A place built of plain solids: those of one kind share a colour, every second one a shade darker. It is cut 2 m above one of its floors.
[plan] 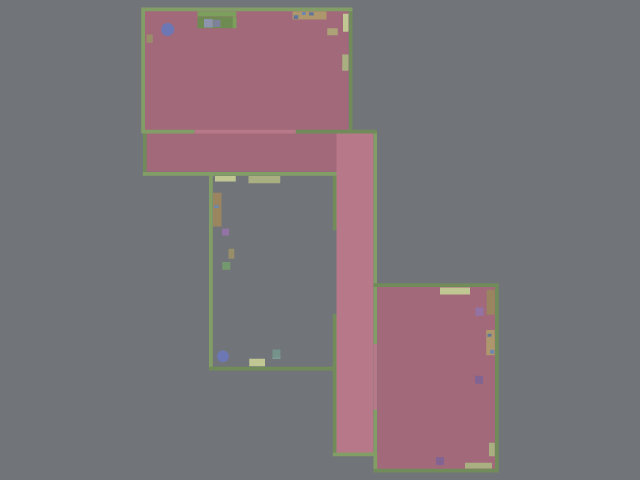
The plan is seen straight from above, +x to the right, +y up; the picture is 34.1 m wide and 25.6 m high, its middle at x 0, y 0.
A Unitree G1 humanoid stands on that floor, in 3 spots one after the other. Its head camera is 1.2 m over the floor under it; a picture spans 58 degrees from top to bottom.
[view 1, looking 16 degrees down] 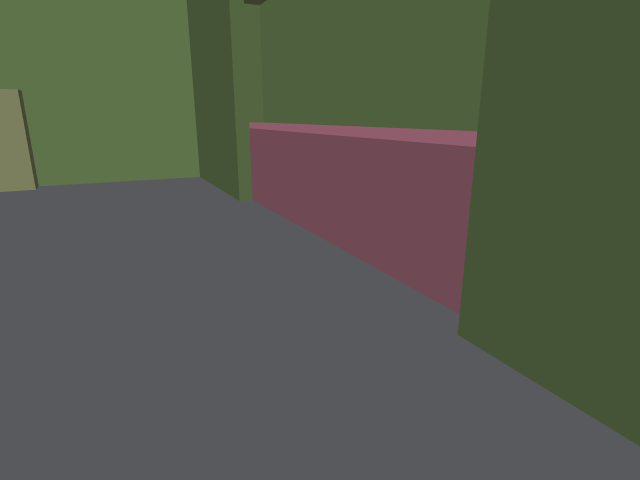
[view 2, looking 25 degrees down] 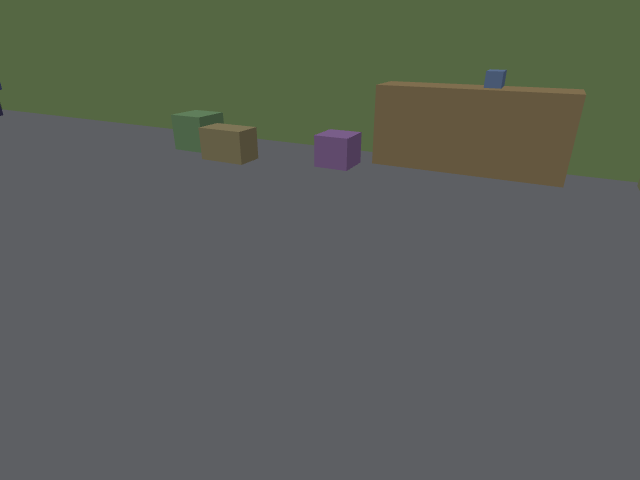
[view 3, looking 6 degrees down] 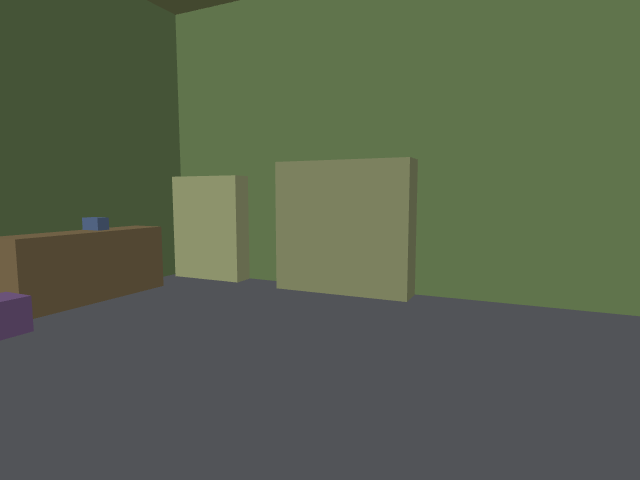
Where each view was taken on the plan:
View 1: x -1.00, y -5.60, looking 64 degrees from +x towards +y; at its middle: ground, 4.35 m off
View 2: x -1.00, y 2.27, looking -153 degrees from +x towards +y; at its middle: ground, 2.84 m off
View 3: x -1.00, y -1.70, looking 115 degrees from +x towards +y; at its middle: case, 5.24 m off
